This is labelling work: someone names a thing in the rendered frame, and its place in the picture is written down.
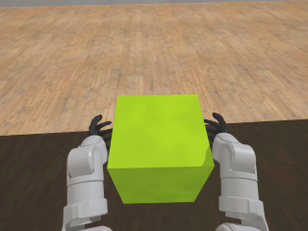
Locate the left robot hand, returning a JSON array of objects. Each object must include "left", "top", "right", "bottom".
[{"left": 88, "top": 115, "right": 113, "bottom": 150}]

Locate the carton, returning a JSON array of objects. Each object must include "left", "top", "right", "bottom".
[{"left": 107, "top": 94, "right": 215, "bottom": 204}]

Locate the right robot hand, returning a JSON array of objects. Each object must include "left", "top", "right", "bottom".
[{"left": 203, "top": 113, "right": 229, "bottom": 149}]

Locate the left robot forearm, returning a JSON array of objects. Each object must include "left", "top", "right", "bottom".
[{"left": 62, "top": 135, "right": 109, "bottom": 231}]

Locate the right robot forearm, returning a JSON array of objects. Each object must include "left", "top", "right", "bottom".
[{"left": 212, "top": 133, "right": 269, "bottom": 231}]

